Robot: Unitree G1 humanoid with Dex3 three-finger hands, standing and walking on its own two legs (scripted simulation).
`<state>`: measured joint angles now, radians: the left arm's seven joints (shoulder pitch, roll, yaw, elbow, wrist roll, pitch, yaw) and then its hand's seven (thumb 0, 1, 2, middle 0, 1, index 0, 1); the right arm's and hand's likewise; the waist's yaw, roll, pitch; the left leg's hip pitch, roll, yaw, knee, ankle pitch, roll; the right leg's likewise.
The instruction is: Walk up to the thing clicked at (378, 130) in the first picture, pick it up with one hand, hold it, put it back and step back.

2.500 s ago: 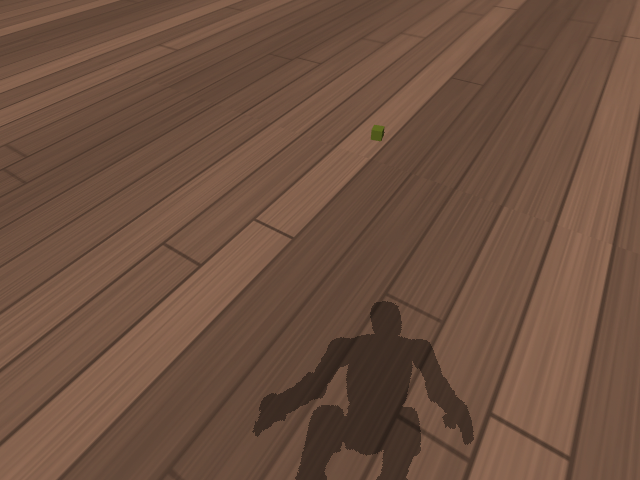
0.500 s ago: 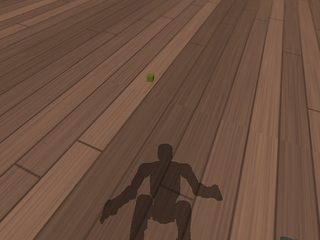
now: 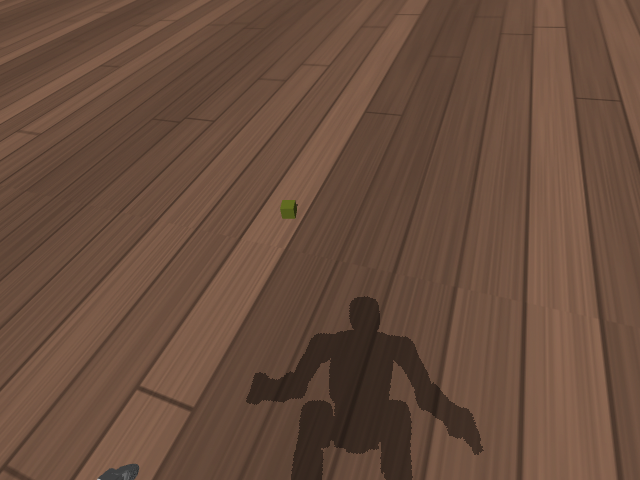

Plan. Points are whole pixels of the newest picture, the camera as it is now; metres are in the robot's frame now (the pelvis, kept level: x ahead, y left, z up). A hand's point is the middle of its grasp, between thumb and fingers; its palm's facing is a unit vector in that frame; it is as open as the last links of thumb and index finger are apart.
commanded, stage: walk up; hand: left
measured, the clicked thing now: (288, 209) +1.42 +0.29 -0.73
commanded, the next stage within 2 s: none
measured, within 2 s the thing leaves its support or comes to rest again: neither
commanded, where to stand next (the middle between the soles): +1.02 +0.08 m, yaw +0 degrees
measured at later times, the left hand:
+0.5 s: hand (149, 408) +0.29 +0.33 -0.15, palm faces +0.00 -0.94 -0.35, open 7.4 cm
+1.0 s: hand (212, 259) +0.57 +0.28 -0.10, palm faces +0.02 -0.91 -0.41, open 7.4 cm
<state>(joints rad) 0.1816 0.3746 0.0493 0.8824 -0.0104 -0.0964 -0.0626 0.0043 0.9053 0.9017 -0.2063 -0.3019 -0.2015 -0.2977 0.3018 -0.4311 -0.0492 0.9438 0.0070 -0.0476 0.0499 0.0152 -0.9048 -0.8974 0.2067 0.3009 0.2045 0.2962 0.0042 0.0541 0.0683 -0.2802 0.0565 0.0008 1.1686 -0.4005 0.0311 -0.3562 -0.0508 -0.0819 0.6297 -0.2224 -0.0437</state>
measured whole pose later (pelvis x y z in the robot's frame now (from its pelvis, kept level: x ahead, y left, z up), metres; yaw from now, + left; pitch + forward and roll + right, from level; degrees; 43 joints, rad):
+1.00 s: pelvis +0.48 +0.01 +0.01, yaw +1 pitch -3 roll +2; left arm 0.22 0.36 0.04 0.87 0.00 -0.10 -0.04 0.00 0.90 0.90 -0.21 -0.30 -0.20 -0.30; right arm 0.31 -0.43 -0.05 0.90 0.01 -0.03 0.04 0.01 -0.90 -0.90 0.21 0.30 0.20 0.30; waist 0.01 0.05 0.10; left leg -0.34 0.01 -0.02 1.12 -0.40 0.04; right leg -0.30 -0.05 -0.08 0.56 -0.21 -0.04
